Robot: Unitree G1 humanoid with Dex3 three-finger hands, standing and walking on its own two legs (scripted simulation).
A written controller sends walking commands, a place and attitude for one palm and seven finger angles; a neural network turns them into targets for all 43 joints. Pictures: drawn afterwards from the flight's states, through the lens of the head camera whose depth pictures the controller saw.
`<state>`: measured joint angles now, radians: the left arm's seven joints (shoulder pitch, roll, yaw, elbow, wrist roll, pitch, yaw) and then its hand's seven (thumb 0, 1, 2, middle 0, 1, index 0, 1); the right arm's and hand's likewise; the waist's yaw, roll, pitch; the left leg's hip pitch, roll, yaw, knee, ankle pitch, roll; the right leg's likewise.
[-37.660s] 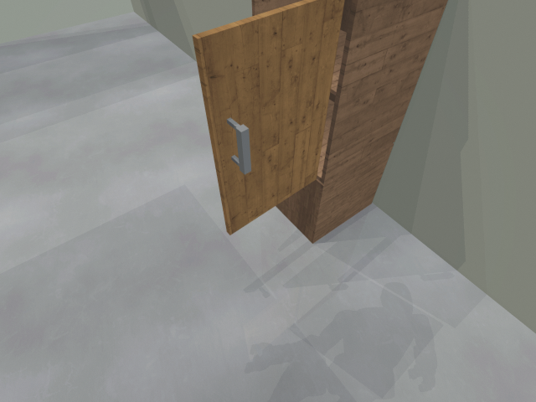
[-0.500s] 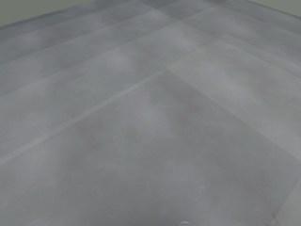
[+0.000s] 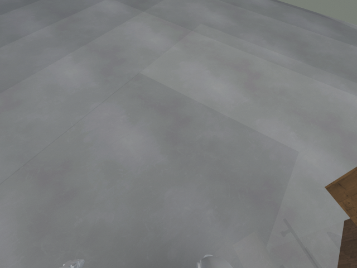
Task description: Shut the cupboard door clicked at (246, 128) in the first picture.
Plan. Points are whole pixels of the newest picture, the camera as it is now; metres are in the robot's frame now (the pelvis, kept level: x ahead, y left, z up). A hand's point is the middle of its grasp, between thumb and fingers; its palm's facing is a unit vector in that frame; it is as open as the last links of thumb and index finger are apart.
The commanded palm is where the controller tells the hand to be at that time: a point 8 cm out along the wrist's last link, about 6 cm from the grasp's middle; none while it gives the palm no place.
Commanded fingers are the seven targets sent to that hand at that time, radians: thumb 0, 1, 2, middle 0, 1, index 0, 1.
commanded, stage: turn to face it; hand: left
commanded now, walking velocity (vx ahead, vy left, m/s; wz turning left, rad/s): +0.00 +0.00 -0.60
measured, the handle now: out of the picture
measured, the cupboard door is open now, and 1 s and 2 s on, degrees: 55 55 55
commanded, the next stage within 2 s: take the last steps up to it in 1.62 s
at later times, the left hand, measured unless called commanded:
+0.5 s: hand (116, 247) +0.18 +0.17 -0.18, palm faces -0.30 -0.93 -0.19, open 7.3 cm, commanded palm none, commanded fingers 0.00 0.90 0.90 -0.20 -0.30 -0.20 -0.30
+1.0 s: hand (147, 220) +0.25 +0.10 -0.16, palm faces -0.59 -0.76 -0.27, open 7.3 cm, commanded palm none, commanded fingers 0.00 0.90 0.90 -0.20 -0.30 -0.20 -0.30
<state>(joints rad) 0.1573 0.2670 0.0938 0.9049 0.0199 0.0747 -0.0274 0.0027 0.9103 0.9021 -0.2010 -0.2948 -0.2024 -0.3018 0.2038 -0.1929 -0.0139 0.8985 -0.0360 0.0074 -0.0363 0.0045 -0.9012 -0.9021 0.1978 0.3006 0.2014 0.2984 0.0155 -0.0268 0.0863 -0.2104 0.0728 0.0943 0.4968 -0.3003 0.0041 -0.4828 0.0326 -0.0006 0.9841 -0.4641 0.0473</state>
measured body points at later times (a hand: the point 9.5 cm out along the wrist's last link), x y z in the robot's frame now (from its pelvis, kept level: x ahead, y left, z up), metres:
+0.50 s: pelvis +0.03 +0.01 -0.01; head +0.09 +0.02 +0.43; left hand +0.20 +0.22 -0.17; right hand +0.04 -0.28 -0.13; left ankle +0.09 +0.12 -0.74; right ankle +0.01 -0.14 -0.74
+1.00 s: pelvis +0.02 +0.01 -0.01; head +0.05 -0.03 +0.43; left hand +0.28 +0.14 -0.14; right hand -0.11 -0.23 -0.17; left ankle +0.08 +0.12 -0.70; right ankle -0.05 -0.09 -0.74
